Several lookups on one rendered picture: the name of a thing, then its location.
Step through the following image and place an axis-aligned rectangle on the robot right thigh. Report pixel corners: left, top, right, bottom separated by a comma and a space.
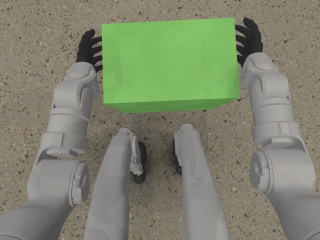
174, 128, 231, 240

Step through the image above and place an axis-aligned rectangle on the right robot forearm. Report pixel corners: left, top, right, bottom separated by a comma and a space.
240, 52, 316, 188

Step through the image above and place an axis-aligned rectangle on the carton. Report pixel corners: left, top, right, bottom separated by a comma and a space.
101, 17, 240, 114

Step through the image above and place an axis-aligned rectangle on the robot right foot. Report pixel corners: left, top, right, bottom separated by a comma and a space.
173, 138, 182, 176

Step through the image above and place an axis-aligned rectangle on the robot right upper arm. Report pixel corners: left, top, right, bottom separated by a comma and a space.
249, 148, 320, 240

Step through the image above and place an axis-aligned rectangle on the robot left upper arm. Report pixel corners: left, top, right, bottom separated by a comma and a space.
0, 159, 90, 240

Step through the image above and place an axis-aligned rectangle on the left robot forearm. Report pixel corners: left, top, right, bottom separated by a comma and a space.
27, 62, 100, 200

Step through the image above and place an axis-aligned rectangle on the robot left hand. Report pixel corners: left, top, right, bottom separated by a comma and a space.
76, 29, 103, 73

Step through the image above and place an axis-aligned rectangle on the robot right hand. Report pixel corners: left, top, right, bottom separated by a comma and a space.
235, 17, 263, 68

